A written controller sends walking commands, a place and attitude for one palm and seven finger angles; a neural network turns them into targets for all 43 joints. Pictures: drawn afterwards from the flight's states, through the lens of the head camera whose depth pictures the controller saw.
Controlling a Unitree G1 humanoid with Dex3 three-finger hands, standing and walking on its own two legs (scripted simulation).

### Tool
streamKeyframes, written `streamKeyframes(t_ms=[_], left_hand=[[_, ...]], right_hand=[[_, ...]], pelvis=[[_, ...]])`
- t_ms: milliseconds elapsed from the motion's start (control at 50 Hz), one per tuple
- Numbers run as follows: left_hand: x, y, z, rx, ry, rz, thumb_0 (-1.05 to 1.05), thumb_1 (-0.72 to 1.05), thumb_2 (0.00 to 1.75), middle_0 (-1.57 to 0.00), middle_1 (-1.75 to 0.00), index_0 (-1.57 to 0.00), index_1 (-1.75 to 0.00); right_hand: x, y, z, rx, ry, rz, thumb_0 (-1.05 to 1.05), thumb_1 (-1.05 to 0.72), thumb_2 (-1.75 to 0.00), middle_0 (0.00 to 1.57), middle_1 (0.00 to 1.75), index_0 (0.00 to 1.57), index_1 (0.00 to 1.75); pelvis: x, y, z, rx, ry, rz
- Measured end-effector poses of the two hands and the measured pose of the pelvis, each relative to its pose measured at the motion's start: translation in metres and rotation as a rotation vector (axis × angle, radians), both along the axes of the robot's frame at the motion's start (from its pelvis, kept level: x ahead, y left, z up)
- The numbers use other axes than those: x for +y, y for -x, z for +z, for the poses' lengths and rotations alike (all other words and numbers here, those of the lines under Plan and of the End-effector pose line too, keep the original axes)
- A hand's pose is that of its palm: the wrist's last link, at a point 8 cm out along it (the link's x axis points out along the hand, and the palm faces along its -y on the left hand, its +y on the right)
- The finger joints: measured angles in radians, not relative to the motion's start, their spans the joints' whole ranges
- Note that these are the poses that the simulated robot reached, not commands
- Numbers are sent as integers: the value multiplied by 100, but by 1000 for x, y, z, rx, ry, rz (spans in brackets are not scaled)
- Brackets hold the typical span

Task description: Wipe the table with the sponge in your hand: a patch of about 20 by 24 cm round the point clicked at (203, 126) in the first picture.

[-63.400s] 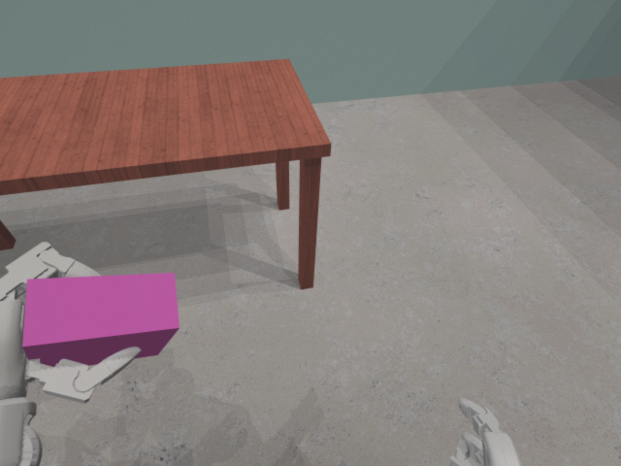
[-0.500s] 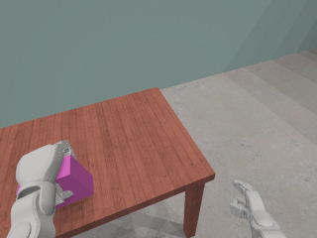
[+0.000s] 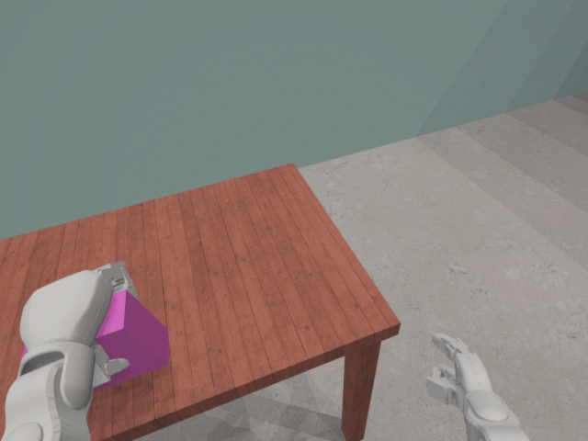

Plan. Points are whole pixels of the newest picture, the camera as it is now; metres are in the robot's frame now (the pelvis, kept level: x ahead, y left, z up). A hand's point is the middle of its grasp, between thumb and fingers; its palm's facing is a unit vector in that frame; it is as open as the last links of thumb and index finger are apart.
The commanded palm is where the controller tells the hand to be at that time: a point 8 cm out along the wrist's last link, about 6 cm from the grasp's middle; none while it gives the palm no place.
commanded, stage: bring the sponge back beside the body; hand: left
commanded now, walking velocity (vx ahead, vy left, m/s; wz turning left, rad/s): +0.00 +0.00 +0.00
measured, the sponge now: (112, 350) +0.18 +0.28 +0.06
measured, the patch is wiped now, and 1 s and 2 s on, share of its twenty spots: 1.00 1.00 1.00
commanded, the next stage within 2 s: step back with the hand held close in 0.34 s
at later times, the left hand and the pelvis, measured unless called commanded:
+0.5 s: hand (102, 320) +0.20 +0.28 +0.11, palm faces +0.16 -0.32 -0.93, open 9.5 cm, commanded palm +0.16 +0.29 +0.17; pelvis +0.00 +0.00 +0.00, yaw +0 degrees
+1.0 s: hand (79, 324) +0.17 +0.28 +0.14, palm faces +0.39 -0.85 -0.36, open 9.5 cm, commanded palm +0.12 +0.31 +0.17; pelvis -0.03 +0.03 -0.02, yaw +1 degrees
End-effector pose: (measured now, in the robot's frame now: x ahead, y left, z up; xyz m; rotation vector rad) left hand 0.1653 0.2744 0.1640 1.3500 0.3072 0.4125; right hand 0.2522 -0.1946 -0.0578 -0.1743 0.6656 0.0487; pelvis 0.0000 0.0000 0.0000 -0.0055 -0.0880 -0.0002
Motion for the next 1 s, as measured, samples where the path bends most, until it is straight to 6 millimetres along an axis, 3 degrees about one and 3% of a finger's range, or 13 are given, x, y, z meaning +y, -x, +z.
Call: streamKeyframes(t_ms=[480,540,600,680,760,840,920,1000], left_hand=[[9,-3,0,-4,-18,7,0,-47,106,-78,-139,-80,-138],[15,-12,-3,-186,485,-88,0,-47,106,-78,-139,-80,-138],[13,-19,-10,-321,737,-176,0,-47,106,-78,-139,-80,-139],[5,-14,-14,-423,866,-266,0,-48,106,-78,-139,-80,-139],[6,-1,-5,-467,855,-339,0,-48,106,-78,-140,-80,-139],[22,11,9,-513,774,-353,0,-48,106,-78,-139,-80,-139],[40,21,8,-561,759,-307,0,-48,107,-78,-140,-81,-139],[44,31,-8,-582,829,-273,-1,-48,107,-78,-140,-80,-139]], right_hand=[[6,2,-2,9,1,3,1,-91,-90,20,30,20,30],[7,7,3,-30,14,4,1,-91,-90,20,30,20,30],[2,25,4,-19,29,-28,1,-91,-90,20,30,20,30],[-16,61,-3,68,92,-112,1,-91,-90,20,30,21,30],[-35,98,-16,154,151,-200,1,-91,-90,20,30,21,30],[-43,127,-29,203,170,-254,1,-91,-90,20,30,20,30],[-39,143,-36,202,152,-269,1,-91,-90,19,30,20,30],[-27,150,-34,169,137,-252,1,-91,-90,20,30,20,30]], pelvis=[[4,-1,0,5,3,-2],[4,2,-1,28,12,9],[2,4,-2,66,15,18],[5,4,-5,100,15,14],[13,5,-10,115,12,17],[20,10,-13,114,9,18],[25,18,-15,110,17,17],[30,32,-17,109,33,22]])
